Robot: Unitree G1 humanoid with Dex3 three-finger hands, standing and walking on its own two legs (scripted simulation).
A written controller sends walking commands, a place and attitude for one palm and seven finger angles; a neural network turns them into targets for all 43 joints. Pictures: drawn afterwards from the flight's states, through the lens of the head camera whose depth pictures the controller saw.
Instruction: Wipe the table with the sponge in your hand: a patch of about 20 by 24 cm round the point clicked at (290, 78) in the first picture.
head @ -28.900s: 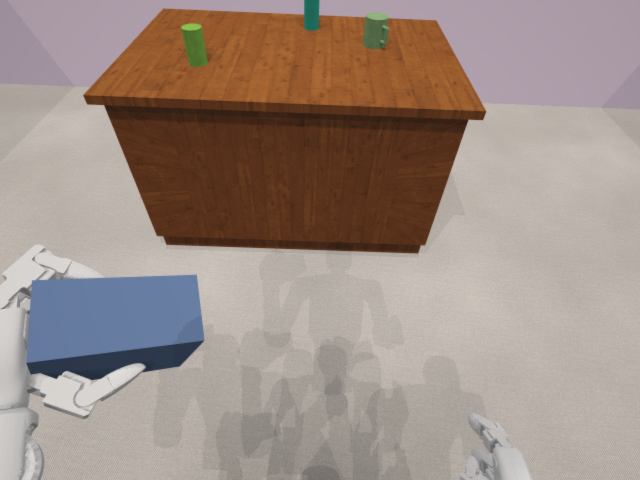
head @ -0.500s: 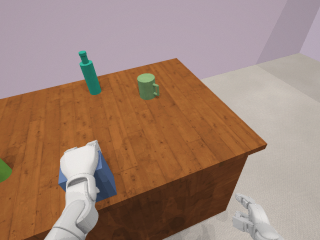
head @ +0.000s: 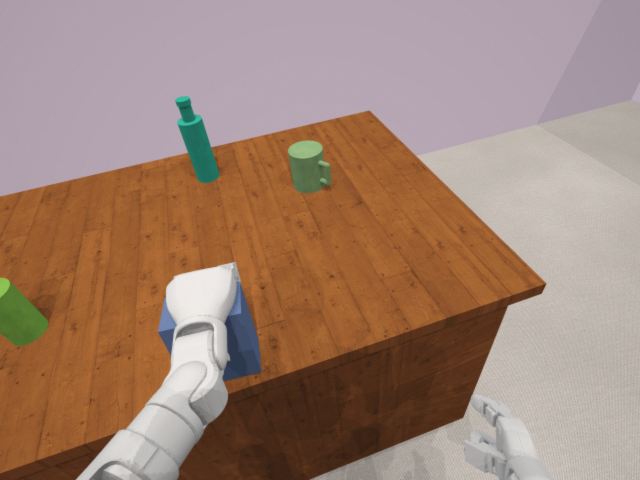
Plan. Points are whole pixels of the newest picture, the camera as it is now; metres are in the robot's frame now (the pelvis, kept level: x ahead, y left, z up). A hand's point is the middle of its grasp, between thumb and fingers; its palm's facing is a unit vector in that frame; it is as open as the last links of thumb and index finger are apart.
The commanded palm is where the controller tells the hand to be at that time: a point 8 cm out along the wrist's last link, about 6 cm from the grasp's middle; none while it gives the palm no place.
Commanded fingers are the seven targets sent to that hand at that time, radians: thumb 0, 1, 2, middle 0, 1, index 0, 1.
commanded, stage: slide across to the third lane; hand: left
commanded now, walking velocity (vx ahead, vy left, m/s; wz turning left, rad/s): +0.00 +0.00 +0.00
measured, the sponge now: (218, 345) +0.30 +0.21 -0.02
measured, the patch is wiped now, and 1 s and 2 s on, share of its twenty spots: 0.70 0.85 1.00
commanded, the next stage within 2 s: wipe forward along the third lane in 0.10 s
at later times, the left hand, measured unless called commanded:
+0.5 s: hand (242, 306) +0.34 +0.17 +0.03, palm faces -0.06 -0.07 -1.00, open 10.7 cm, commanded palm +0.33 +0.17 +0.08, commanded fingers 0.00 0.10 1.30 -1.20 -1.60 -1.20 -1.60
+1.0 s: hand (243, 277) +0.39 +0.19 +0.03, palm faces -0.11 -0.02 -0.99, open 10.7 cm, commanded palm +0.38 +0.20 +0.07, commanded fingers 0.00 0.10 1.30 -1.20 -1.60 -1.20 -1.60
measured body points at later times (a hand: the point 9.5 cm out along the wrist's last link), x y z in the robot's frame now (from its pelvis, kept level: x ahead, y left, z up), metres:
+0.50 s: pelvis -0.01 -0.01 +0.00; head -0.03 -0.05 +0.45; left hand +0.34 +0.17 +0.09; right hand +0.21 -0.24 -0.10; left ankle +0.02 +0.12 -0.74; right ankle +0.01 -0.08 -0.74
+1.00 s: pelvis -0.01 -0.03 -0.01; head +0.00 -0.06 +0.44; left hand +0.40 +0.19 +0.09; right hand +0.09 -0.29 -0.15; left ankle +0.02 +0.12 -0.73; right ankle +0.01 -0.08 -0.74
